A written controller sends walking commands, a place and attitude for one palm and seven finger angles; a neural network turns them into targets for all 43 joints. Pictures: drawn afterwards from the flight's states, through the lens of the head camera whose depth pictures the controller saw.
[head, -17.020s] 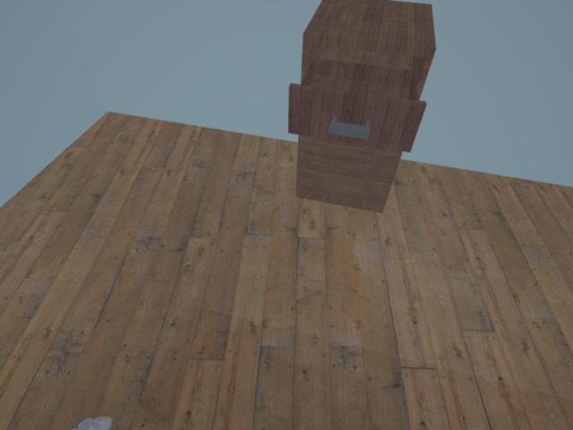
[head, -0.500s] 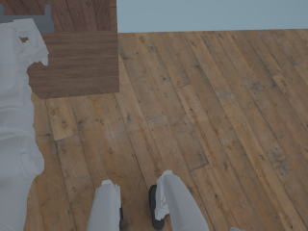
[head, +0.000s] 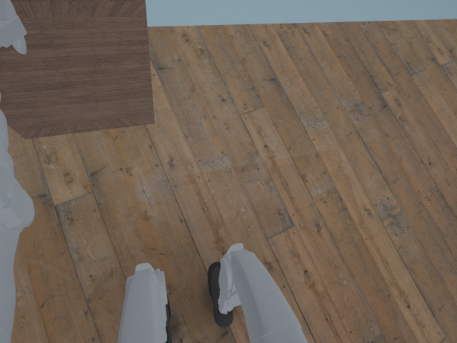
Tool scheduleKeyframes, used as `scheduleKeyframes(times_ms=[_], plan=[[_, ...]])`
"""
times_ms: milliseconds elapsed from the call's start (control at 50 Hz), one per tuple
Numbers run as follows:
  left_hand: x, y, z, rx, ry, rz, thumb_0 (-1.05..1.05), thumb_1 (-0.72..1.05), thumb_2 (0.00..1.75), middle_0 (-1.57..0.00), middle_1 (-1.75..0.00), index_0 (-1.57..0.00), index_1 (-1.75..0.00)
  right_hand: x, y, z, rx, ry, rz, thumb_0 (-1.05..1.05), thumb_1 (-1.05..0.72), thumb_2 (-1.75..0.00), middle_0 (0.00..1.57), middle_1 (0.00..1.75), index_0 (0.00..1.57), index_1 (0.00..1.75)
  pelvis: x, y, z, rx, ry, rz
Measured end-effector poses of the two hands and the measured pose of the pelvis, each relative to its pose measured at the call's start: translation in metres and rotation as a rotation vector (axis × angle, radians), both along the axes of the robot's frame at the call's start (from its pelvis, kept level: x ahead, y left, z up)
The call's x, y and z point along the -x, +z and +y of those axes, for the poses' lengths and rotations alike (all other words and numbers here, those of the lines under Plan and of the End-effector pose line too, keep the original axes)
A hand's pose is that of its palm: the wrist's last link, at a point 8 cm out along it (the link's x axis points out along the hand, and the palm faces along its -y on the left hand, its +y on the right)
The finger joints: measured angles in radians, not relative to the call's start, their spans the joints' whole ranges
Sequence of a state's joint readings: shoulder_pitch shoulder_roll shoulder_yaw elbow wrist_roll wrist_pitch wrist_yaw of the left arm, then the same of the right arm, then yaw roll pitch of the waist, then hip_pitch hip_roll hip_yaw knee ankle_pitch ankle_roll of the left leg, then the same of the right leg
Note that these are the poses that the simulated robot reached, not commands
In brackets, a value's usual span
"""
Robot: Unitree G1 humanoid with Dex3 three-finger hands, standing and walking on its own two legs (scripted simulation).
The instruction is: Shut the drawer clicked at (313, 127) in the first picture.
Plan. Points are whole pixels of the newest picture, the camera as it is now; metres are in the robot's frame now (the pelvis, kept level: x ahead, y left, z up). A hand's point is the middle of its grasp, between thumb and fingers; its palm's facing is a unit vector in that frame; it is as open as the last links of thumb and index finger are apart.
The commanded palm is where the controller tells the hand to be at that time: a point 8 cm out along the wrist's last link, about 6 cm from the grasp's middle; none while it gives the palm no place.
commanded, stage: push the drawer shut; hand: left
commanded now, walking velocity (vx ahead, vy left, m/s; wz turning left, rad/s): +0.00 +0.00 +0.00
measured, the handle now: out of the picture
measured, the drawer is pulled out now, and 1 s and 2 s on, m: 0.04 0.00 0.00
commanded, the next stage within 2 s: pull the fist back off the drawer in 0.44 s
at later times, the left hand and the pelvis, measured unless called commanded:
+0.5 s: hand out of the picture +0.63 +0.24 +0.05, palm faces +0.11 -0.99 -0.04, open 3.3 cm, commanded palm +0.66 +0.22 +0.05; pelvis +0.00 +0.00 -0.01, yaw -2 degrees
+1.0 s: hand out of the picture +0.62 +0.23 +0.06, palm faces +0.11 -0.99 -0.02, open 3.3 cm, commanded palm +0.60 +0.22 +0.05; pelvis +0.00 +0.01 +0.00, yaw -2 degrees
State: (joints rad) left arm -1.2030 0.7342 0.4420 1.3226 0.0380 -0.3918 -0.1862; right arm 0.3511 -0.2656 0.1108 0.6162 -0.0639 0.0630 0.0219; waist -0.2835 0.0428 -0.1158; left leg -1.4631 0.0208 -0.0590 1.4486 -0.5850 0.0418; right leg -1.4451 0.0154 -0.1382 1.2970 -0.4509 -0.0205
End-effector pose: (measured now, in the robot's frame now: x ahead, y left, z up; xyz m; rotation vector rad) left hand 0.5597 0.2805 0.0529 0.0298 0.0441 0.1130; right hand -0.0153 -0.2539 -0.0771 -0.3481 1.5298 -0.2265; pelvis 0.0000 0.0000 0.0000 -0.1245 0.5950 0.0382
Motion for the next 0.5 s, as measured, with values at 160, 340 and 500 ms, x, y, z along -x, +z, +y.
scheduleKeyframes(times_ms=[160,340,500], plan=[[-0.016,0.001,0.001,-0.002,0.007,-0.004,0.06,0.79,0.94,-1.40,-1.60,-1.40,-1.60,0.008,0.001,0.002,0.007,-0.014,0.033,0.00,-0.90,-0.90,0.20,0.30,0.20,0.30,0.000,-0.004,0.000,0.010,0.001,0.021],[-0.034,0.003,0.003,-0.002,0.007,0.005,0.07,0.79,0.94,-1.40,-1.60,-1.40,-1.60,0.024,0.004,0.009,0.009,-0.045,0.072,0.00,-0.90,-0.90,0.20,0.30,0.20,0.30,0.001,-0.007,-0.001,0.019,-0.005,0.040],[-0.041,0.003,0.009,-0.011,-0.005,0.005,0.07,0.72,0.95,-1.40,-1.60,-1.39,-1.60,0.041,0.005,0.016,0.012,-0.071,0.112,0.00,-0.90,-0.90,0.20,0.30,0.20,0.30,0.003,-0.011,-0.001,0.027,-0.009,0.054]])
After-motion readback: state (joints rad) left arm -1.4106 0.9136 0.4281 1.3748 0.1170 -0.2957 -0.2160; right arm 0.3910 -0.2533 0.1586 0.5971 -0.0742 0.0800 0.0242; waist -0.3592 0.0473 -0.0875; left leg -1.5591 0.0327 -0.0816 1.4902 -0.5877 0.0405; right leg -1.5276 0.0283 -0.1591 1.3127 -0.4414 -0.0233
